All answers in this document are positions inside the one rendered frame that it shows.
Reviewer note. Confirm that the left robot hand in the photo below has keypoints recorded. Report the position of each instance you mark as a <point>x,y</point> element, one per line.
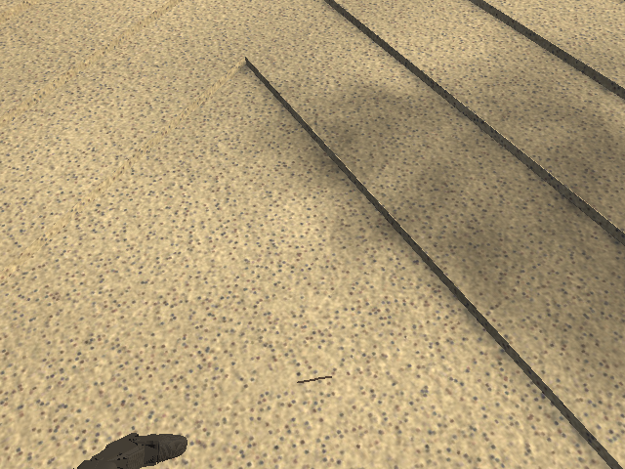
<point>134,452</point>

